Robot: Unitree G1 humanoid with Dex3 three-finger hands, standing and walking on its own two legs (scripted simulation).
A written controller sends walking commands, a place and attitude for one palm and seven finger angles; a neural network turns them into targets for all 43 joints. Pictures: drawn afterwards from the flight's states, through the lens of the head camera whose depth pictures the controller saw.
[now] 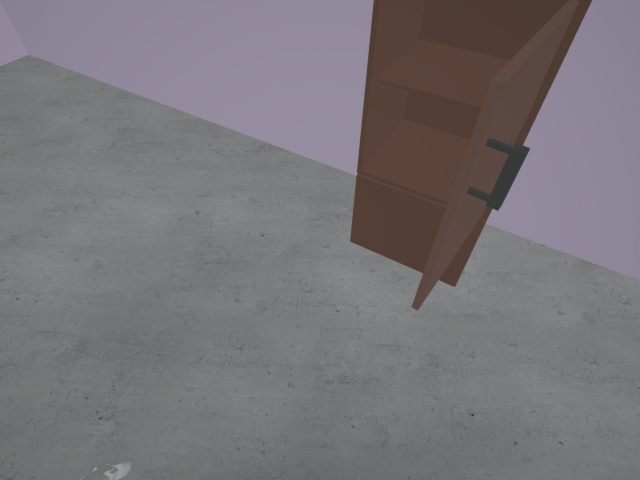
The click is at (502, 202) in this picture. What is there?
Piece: cupboard door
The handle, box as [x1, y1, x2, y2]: [467, 138, 529, 210]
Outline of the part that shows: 489,138 485,145 509,154 490,195 470,186 467,193 485,200 487,202 486,205 497,210 501,205 529,148 516,143 513,146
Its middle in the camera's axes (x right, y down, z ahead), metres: +0.30 -0.11 +0.66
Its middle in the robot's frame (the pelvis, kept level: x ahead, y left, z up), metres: +0.59 -0.27 +0.05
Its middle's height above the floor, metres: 0.82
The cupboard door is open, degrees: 83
